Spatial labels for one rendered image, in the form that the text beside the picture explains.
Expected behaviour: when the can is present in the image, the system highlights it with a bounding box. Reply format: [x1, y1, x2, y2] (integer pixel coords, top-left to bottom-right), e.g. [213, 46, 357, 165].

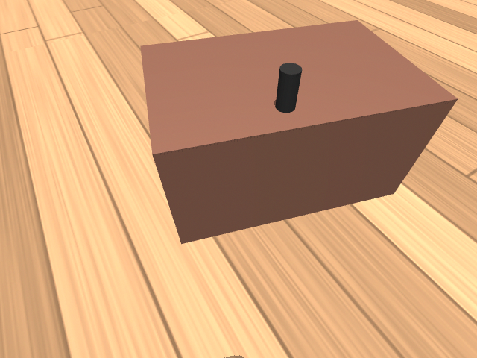
[275, 63, 302, 113]

